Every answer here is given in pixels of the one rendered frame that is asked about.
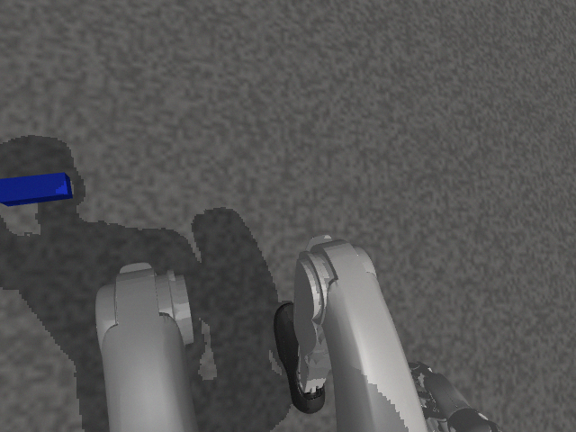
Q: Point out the right robot arm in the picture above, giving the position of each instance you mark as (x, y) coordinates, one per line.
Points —
(471, 420)

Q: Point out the small box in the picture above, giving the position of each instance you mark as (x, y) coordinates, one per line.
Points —
(35, 189)

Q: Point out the right robot foot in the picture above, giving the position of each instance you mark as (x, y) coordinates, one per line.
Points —
(287, 347)

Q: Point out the right robot hand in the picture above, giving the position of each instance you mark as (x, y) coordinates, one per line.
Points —
(441, 398)

